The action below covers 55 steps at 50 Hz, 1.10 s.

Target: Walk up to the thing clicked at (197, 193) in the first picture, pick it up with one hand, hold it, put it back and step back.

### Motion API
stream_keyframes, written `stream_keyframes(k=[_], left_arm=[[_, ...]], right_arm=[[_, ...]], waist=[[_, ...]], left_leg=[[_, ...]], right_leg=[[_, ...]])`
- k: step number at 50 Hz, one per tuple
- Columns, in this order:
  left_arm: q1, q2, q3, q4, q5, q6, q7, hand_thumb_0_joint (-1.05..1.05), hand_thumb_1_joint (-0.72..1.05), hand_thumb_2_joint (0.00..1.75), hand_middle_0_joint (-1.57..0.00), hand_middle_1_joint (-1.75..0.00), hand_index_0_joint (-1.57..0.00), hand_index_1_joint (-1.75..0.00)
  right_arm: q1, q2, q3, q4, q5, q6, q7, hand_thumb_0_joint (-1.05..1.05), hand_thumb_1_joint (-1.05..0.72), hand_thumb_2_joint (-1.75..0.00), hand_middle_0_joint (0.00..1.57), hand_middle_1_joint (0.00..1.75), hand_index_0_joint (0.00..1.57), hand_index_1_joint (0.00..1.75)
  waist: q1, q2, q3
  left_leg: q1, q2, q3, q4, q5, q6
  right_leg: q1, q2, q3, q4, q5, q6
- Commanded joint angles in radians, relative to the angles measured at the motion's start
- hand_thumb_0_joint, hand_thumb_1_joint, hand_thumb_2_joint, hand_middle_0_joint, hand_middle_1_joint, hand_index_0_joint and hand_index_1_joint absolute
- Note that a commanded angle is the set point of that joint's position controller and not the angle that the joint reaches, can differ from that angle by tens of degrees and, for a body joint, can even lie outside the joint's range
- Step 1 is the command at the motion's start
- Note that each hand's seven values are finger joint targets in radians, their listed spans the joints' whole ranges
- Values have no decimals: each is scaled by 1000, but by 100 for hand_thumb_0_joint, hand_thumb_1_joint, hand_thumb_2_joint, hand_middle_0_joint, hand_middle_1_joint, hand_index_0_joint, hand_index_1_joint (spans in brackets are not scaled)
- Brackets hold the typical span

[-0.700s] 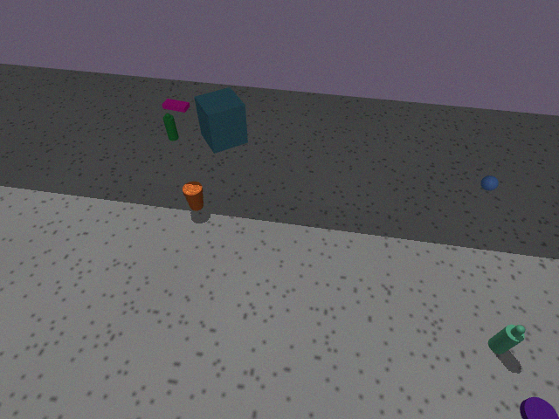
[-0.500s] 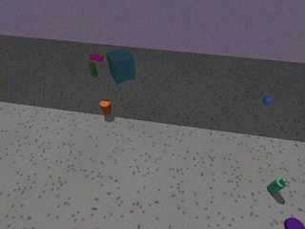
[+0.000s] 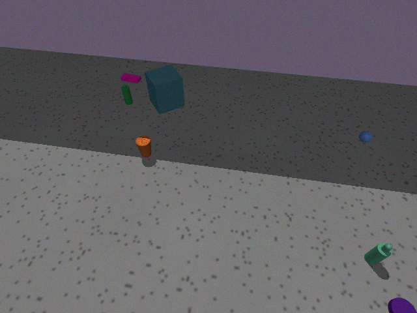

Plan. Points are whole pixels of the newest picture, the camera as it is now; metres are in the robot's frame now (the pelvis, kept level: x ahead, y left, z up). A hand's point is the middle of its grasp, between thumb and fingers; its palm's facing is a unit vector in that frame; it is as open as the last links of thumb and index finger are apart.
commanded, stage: stand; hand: left
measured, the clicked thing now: (144, 147) +1.14 +0.41 -0.72
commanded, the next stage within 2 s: walk up in 0.42 s
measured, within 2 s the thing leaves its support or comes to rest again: neither
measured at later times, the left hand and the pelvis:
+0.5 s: hand out of the picture +0.08 +0.26 -0.16, palm faces +0.00 -0.94 -0.33, open 7.3 cm; pelvis +0.01 +0.00 +0.00, yaw +1 degrees
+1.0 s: hand (43, 289) +0.20 +0.38 -0.16, palm faces +0.06 -0.94 -0.34, open 7.3 cm; pelvis +0.16 +0.09 -0.01, yaw +8 degrees
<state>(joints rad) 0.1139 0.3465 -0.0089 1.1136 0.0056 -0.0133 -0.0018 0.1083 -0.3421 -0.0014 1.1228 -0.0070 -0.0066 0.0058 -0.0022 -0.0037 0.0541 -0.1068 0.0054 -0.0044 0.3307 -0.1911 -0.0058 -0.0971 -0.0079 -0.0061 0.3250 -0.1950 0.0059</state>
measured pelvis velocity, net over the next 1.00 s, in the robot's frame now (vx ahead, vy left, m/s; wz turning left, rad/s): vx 0.16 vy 0.09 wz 0.13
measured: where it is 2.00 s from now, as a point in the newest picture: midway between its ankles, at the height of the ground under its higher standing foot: (187, 236)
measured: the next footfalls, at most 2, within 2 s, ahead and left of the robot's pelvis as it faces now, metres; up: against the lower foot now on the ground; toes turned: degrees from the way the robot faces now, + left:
left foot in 0.72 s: +0.16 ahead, +0.20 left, +0.00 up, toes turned +9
right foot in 1.16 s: +0.42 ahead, -0.03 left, +0.00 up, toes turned +5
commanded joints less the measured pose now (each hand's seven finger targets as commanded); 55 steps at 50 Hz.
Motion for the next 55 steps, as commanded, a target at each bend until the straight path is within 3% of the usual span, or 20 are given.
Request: stream_keyframes(k=[1, 20, 21, 22, 24, 25, 26, 27, 29, 32, 35, 36, 37, 38, 39, 41, 44, 48, 52, 55], left_arm=[[-37, 210, 44, -59, 7, -23, 14, 0, 90, 90, -20, -30, -20, -30], [-33, 211, 47, -56, 4, -18, 13, 0, 90, 90, -20, -30, -20, -30], [37, 312, 113, -101, 13, -39, -13, 0, 90, 90, -20, -30, -20, -30], [66, 311, 118, -95, 23, -44, -21, 0, 90, 90, -20, -30, -20, -30], [129, 328, 138, -112, 29, -51, -28, 0, 90, 90, -20, -30, -20, -30], [165, 361, 152, -119, 35, -59, -25, 0, 90, 90, -20, -30, -20, -30], [147, 374, 155, -152, 42, -71, -22, 0, 90, 90, -20, -30, -20, -30], [116, 358, 153, -173, 34, -76, -21, 0, 90, 90, -20, -30, -20, -30], [57, 359, 156, -204, 38, -80, -22, 0, 90, 90, -20, -30, -20, -30], [43, 358, 151, -238, 34, -80, -36, 0, 90, 90, -20, -30, -20, -30], [-19, 343, 144, -263, 29, -68, -47, 0, 90, 90, -20, -30, -20, -30], [13, 306, 133, -263, 29, -60, -48, 0, 90, 90, -20, -30, -20, -30], [83, 239, 115, -263, 24, -54, -49, 0, 90, 90, -20, -30, -20, -30], [73, 191, 103, -296, 11, -56, -47, 0, 90, 90, -20, -30, -20, -30], [19, 302, 117, -296, 18, -53, -34, 0, 90, 90, -20, -30, -20, -30], [106, 316, 113, -241, -3, -46, -37, 0, 90, 90, -20, -30, -20, -30], [170, 317, 120, -211, 8, -42, -55, 0, 90, 90, -20, -30, -20, -30], [92, 286, 122, -267, 14, -41, -75, 0, 90, 90, -20, -30, -20, -30], [23, 256, 123, -308, 13, -51, -82, 0, 90, 90, -20, -30, -20, -30], [30, 242, 130, -309, 12, -57, -79, 0, 90, 90, -20, -30, -20, -30]], right_arm=[[-40, -214, -38, -61, 0, -27, -15, 0, -90, -90, 20, 30, 20, 30], [-36, -219, -39, -59, -1, -27, -18, 0, -90, -90, 20, 30, 20, 30], [31, -290, -97, -117, -13, -34, 12, 0, -90, -90, 20, 30, 20, 30], [6, -293, -103, -126, -22, -31, 25, 0, -90, -90, 20, 30, 20, 30], [-103, -247, -100, -199, -30, -27, 41, 0, -90, -90, 20, 30, 20, 30], [-146, -215, -99, -229, -35, -29, 44, 0, -90, -90, 20, 30, 20, 30], [-134, -228, -102, -241, -38, -34, 43, 0, -90, -90, 20, 30, 20, 30], [-81, -259, -111, -233, -33, -39, 47, 0, -90, -90, 20, 30, 20, 30], [-16, -267, -119, -238, -21, -44, 66, 0, -90, -90, 20, 30, 20, 30], [-6, -251, -129, -247, -26, -50, 83, 0, -90, -90, 20, 30, 20, 30], [197, -252, -155, -197, -23, -50, 78, 0, -90, -90, 20, 30, 20, 30], [279, -282, -173, -170, -28, -53, 68, 0, -90, -90, 20, 30, 20, 30], [397, -338, -194, -151, -34, -60, 52, 0, -90, -90, 20, 30, 20, 30], [426, -442, -200, -182, -37, -72, 44, 0, -90, -90, 20, 30, 20, 30], [336, -466, -201, -222, -3, -70, 44, 0, -90, -90, 20, 30, 20, 30], [194, -390, -168, -272, 2, -78, 34, 0, -90, -90, 20, 30, 20, 30], [183, -337, -142, -283, 6, -92, 30, 0, -90, -90, 20, 30, 20, 30], [222, -342, -140, -299, 0, -104, 31, 0, -90, -90, 20, 30, 20, 30], [239, -339, -139, -320, 9, -107, 29, 0, -90, -90, 20, 30, 20, 30], [233, -331, -136, -340, 6, -99, 21, 0, -90, -90, 20, 30, 20, 30]], waist=[[3, 5, -95], [4, 13, -80], [18, 17, -158], [43, 29, -70], [98, -65, 76], [133, -186, 92], [123, -119, 82], [92, -46, 57], [48, -95, 31], [38, -152, 61], [-81, -80, -8], [-116, 34, -61], [-155, 233, -119], [-157, 432, -104], [-126, 223, -66], [-27, 86, 11], [-3, 117, 34], [-25, 149, 72], [-30, 129, 44], [-16, 114, 11]], left_leg=[[28, 126, -95, -44, 193, 31], [25, 123, -91, -55, 173, 30], [-32, 77, -132, 31, -311, 106], [-186, 82, -155, 50, -467, 118], [-483, 35, -85, 229, -388, 87], [-607, 10, -4, 471, -295, 52], [-649, 62, -76, 537, -268, 37], [-613, 85, -107, 575, -238, 35], [-532, 125, -90, 493, -243, 23], [-346, 96, -20, 347, -188, 11], [6, 32, 90, 220, 28, 12], [172, -7, 105, 225, -19, 22], [317, 44, -44, 129, -236, 78], [268, 314, -653, -131, -509, 182], [114, 398, -801, -186, -598, 276], [52, 316, -518, -113, -488, 243], [-94, 246, -304, -136, -259, 206], [-82, 234, -215, -139, -118, 238], [-32, 220, -153, -74, 77, 205], [-72, 212, -108, 22, 230, 179]], right_leg=[[9, -124, 88, -43, 183, -34], [9, -125, 88, -49, 160, -34], [76, -67, 46, 60, -295, -64], [39, -95, 97, 78, -439, -87], [70, -212, 278, -43, -598, -163], [124, -368, 445, -205, -610, -241], [145, -459, 523, -227, -502, -298], [140, -428, 471, -213, -479, -289], [123, -361, 313, -190, -414, -254], [-38, -273, 121, -140, -290, -204], [-237, -207, -24, 62, -220, -150], [-330, -159, -84, 256, -151, -135], [-455, -77, -150, 599, -146, -98], [-642, 67, -48, 830, -417, -64], [-586, -16, 97, 878, -399, -77], [-592, -99, 113, 870, -222, -71], [-448, -121, 56, 703, -116, -27], [-440, -126, 12, 496, -78, -3], [-378, -101, -13, 325, 51, -30], [-232, -55, -55, 278, 51, -43]])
